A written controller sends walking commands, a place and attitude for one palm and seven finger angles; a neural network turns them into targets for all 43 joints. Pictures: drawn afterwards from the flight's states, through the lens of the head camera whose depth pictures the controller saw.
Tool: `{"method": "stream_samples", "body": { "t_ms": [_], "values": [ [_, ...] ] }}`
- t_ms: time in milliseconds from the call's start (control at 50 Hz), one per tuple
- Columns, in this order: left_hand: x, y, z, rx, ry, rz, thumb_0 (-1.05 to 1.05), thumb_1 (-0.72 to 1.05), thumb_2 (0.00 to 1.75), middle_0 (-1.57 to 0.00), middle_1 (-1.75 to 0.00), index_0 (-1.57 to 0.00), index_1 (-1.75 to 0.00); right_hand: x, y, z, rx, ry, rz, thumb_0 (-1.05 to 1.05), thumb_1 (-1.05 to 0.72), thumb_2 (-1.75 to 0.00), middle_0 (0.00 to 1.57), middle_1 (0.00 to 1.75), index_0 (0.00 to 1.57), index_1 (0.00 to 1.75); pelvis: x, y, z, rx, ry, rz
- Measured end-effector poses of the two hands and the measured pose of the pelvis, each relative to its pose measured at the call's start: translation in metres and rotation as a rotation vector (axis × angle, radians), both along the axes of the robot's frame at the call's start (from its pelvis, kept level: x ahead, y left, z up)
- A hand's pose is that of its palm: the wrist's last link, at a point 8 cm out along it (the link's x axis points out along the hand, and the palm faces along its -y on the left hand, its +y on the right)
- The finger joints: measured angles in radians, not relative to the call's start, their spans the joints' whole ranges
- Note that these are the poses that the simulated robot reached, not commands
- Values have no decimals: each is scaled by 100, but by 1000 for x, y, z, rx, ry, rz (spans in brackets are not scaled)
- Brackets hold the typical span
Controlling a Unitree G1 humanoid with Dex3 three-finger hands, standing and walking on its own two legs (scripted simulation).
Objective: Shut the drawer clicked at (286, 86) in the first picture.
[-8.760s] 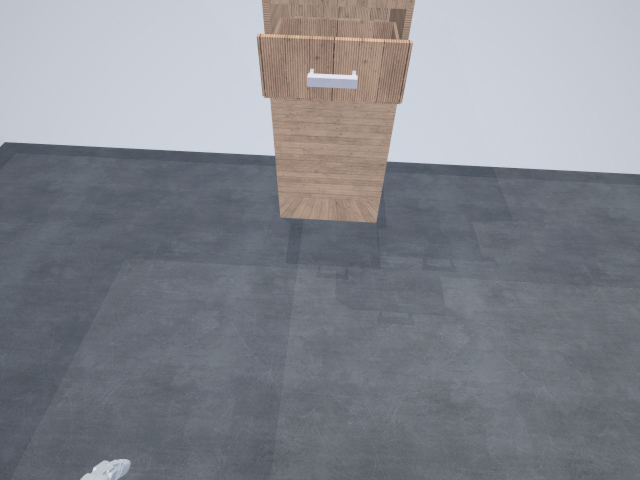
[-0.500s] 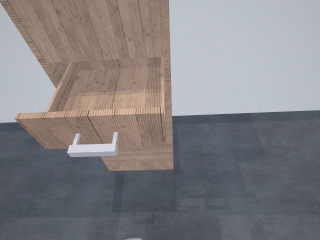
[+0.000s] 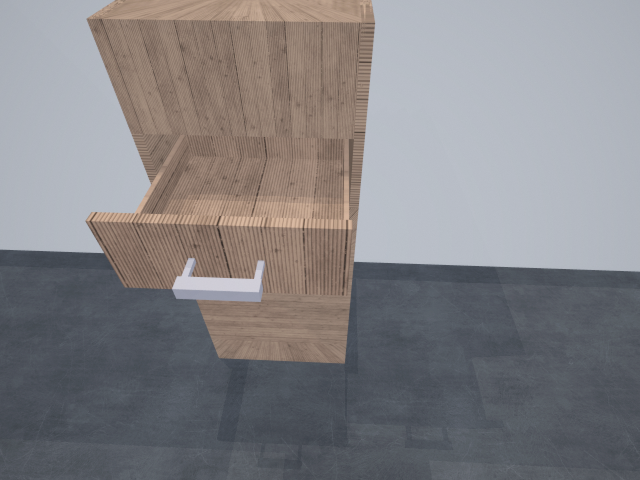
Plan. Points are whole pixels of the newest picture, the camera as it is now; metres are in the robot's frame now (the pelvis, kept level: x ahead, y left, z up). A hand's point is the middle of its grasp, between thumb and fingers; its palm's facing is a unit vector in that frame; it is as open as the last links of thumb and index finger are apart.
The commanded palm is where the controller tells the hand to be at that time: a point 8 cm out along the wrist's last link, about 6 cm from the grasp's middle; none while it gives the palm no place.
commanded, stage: look again from close up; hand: left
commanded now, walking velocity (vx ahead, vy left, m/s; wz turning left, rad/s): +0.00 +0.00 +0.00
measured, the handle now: (222, 277) +0.39 +0.18 +0.02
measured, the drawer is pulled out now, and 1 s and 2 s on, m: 0.24 0.24 0.24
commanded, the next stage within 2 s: raise the hand and make a fist in 0.58 s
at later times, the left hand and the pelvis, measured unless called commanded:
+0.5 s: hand out of the picture +0.03 +0.18 -0.16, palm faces +0.04 -0.97 -0.25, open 7.3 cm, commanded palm none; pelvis +0.02 +0.01 +0.00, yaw -1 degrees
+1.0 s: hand (212, 382) +0.23 +0.15 +0.02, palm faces +0.05 -1.00 +0.02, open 6.5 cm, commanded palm +0.14 +0.22 -0.03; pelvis +0.04 -0.01 -0.03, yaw +1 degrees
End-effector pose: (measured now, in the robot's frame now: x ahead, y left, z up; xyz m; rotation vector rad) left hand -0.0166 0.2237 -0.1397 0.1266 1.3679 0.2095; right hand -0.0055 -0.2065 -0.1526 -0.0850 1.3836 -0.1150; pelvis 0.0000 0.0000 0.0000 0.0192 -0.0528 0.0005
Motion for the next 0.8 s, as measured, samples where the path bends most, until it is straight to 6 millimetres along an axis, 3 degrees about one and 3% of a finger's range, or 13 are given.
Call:
{"method": "stream_samples", "body": {
  "t_ms": [140, 240, 480, 700, 740, 800],
  "values": [
    [-36, -13, -6, -19, 101, -1, 0, 91, 90, -20, -30, -20, -30, -23, 5, -2, 10, 52, -10, 0, -92, -90, 20, 30, 20, 30, -3, 0, -4, -6, 12, -2],
    [-32, -8, -5, -19, 97, -8, 0, 91, 90, -20, -30, -20, -30, -24, 8, -8, 7, 15, -26, 0, -91, -90, 20, 30, 20, 30, 2, 7, -6, -6, 15, -1],
    [32, 4, 9, 35, -52, -49, 0, 91, 90, -20, -30, -20, -30, 2, 14, -11, 41, -39, -18, 0, -91, -90, 20, 30, 20, 30, 17, 7, -2, 10, 20, -11],
    [51, -2, 8, 33, -28, -60, 1, 93, 90, -20, -30, -20, -30, 9, -3, -4, 11, 21, -6, 0, -91, -90, 20, 30, 20, 30, 29, -3, 0, 1, 27, -8],
    [78, 2, 22, 38, -189, 23, 2, 94, 90, -21, -31, -20, -30, 22, -12, 3, -29, -61, -11, 0, -91, -90, 20, 30, 20, 30, 29, -6, -1, 2, 27, -8],
    [142, 8, 72, 96, -578, 50, 2, 94, 90, -22, -32, -22, -32, 62, -31, 16, -104, -276, -4, 1, -91, -90, 20, 30, 20, 30, 33, -6, -3, -2, 35, 9]
  ]
}}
